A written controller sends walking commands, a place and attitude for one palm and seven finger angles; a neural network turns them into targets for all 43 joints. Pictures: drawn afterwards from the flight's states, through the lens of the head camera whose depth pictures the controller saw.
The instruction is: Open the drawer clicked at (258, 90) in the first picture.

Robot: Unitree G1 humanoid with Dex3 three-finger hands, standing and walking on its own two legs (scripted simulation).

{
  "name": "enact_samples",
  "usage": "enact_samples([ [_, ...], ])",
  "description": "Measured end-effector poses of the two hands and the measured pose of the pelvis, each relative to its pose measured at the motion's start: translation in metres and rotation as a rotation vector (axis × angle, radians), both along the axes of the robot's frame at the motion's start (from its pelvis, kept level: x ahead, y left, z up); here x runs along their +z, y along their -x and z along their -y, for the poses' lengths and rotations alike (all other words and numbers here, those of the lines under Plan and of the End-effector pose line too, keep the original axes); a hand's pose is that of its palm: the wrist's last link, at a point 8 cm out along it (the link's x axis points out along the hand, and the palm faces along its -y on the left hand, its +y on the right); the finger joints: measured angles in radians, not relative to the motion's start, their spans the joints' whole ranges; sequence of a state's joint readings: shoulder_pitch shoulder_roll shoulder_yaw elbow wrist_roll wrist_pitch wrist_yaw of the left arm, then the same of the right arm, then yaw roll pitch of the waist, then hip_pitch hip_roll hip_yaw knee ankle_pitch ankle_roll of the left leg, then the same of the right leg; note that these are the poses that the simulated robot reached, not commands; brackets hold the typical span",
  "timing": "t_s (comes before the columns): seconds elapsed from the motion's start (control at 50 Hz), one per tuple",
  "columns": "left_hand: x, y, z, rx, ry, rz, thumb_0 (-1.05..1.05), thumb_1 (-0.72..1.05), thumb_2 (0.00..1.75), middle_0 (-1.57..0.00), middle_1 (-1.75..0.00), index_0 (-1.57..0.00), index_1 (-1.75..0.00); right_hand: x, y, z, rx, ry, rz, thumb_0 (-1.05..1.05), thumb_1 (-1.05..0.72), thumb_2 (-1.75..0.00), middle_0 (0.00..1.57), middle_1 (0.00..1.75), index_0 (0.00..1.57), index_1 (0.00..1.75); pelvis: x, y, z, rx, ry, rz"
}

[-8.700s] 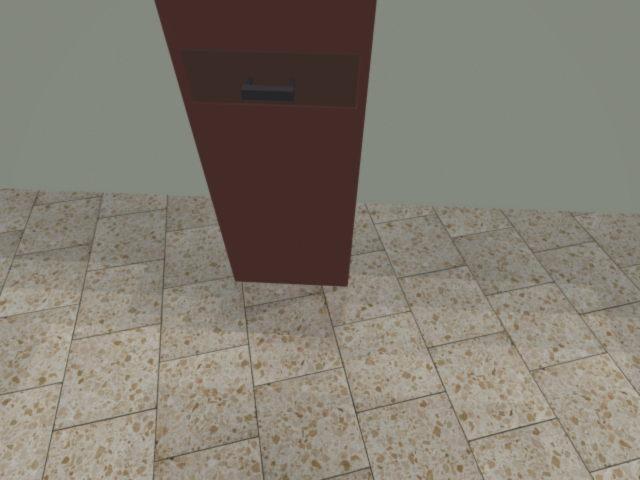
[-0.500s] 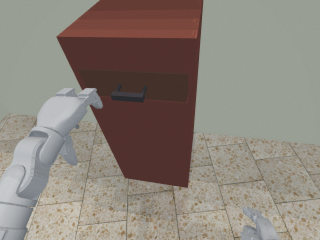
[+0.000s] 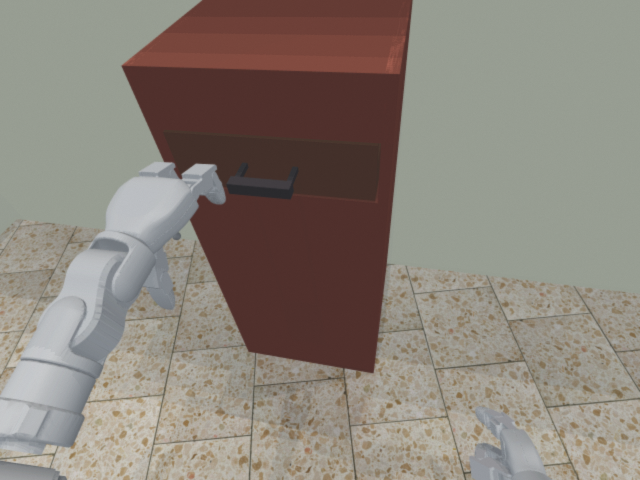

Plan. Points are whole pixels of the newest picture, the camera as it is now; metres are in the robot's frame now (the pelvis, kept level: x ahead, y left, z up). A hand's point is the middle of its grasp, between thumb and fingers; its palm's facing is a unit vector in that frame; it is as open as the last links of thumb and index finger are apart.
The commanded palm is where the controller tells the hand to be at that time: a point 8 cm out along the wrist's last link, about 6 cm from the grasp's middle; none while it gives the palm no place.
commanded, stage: move the hooked fingers above the handle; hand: left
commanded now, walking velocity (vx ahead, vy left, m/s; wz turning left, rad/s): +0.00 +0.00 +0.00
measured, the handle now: (264, 179) +0.57 +0.18 +0.05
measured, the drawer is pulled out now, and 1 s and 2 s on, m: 0.00 0.00 0.00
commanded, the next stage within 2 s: lower the fingers behind the handle in 2.00 s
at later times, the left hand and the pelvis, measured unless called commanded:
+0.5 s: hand (210, 207) +0.41 +0.21 +0.13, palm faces +0.02 -0.03 -1.00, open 13.8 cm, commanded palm +0.40 +0.21 +0.19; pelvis +0.02 +0.00 +0.00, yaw -1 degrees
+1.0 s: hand (242, 185) +0.48 +0.18 +0.11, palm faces -0.03 -0.02 -1.00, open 13.8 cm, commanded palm +0.47 +0.19 +0.17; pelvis +0.04 -0.01 -0.01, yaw -1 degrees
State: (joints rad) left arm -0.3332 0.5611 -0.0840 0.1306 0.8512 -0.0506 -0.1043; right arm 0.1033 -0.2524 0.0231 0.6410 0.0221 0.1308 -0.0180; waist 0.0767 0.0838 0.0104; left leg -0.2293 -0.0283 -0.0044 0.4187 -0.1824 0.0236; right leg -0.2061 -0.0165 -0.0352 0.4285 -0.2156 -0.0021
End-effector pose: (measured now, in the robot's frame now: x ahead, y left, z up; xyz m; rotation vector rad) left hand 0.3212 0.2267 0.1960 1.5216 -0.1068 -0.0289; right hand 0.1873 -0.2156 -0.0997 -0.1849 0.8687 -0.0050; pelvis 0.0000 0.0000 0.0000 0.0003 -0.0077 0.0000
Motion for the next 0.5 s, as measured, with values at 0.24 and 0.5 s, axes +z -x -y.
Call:
enact_samples([
  [0.24,-0.001,-0.044,0.019,-0.017,-0.009,-0.001,0.00,-0.49,0.30,-0.32,-1.20,-0.32,-1.20,-0.016,0.036,0.022,-0.092,0.009,-0.118,0.01,-0.90,-0.90,0.20,0.30,0.20,0.30,-0.001,-0.009,-0.001,-0.019,-0.004,-0.038],
  [0.5,-0.014,-0.069,0.018,0.029,-0.020,-0.027,0.00,-0.49,0.30,-0.32,-1.20,-0.32,-1.20,-0.023,0.045,0.036,-0.143,0.021,-0.173,0.01,-0.90,-0.90,0.20,0.30,0.20,0.30,-0.002,-0.019,0.005,-0.024,-0.008,-0.067],
])
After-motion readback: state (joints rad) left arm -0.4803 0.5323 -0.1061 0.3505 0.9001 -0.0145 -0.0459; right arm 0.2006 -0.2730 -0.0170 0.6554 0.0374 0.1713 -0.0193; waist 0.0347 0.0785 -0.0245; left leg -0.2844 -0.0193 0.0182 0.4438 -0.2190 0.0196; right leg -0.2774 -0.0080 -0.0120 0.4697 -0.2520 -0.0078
